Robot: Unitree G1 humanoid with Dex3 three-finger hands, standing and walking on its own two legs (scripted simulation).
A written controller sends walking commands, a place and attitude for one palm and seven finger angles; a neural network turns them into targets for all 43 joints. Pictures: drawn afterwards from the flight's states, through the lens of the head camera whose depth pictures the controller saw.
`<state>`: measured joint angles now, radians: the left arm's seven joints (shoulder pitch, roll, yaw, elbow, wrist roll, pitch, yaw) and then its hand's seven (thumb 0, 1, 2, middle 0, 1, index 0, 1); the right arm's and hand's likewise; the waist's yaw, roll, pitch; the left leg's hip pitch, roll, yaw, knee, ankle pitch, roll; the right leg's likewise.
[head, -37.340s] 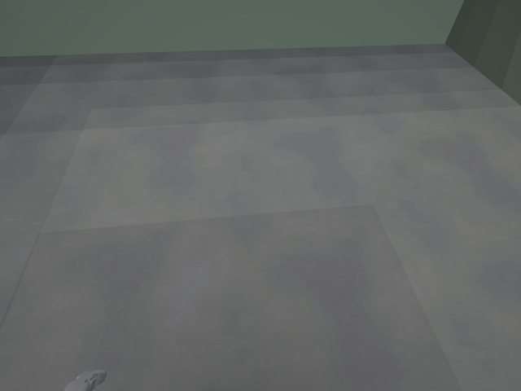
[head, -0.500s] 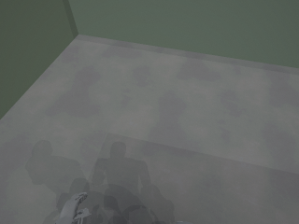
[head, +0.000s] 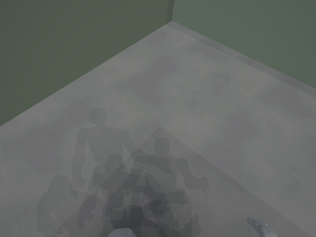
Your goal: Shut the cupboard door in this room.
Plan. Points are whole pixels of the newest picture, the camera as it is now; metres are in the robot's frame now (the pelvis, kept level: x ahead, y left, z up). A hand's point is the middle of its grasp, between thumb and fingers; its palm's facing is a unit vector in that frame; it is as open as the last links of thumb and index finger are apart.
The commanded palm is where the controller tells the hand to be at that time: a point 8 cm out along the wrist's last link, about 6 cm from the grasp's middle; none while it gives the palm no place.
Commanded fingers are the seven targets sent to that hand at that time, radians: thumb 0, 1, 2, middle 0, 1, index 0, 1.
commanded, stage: walk to a spot facing it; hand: left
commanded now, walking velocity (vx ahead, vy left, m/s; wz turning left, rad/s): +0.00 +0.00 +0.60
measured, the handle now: out of the picture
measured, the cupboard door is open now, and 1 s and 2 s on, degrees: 81 81 81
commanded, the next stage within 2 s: none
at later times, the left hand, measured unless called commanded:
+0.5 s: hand out of the picture +0.08 +0.21 -0.13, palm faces +0.24 -0.93 -0.26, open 7.4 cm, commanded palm none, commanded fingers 0.00 0.90 0.90 -0.20 -0.30 -0.20 -0.30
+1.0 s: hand out of the picture -0.14 +0.20 -0.18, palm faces +0.58 -0.78 -0.25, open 7.4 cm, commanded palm none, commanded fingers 0.00 0.90 0.90 -0.20 -0.30 -0.20 -0.30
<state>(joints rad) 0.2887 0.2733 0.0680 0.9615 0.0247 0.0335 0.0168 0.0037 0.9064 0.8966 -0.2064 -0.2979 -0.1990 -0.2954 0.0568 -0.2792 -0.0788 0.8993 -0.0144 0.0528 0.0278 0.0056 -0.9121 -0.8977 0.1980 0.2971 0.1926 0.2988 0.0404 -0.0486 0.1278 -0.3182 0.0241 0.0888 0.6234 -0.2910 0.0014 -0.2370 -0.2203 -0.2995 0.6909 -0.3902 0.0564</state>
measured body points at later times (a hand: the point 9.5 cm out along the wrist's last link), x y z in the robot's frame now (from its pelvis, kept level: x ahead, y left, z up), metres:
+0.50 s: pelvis -0.01 -0.02 +0.01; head +0.03 -0.02 +0.46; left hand +0.06 +0.26 -0.11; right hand +0.09 -0.26 -0.14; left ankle +0.02 +0.11 -0.72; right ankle +0.02 -0.15 -0.72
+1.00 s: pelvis -0.05 +0.00 +0.00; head -0.03 +0.06 +0.45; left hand -0.17 +0.24 -0.16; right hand +0.20 -0.16 -0.12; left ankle -0.11 +0.08 -0.72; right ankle +0.02 -0.15 -0.70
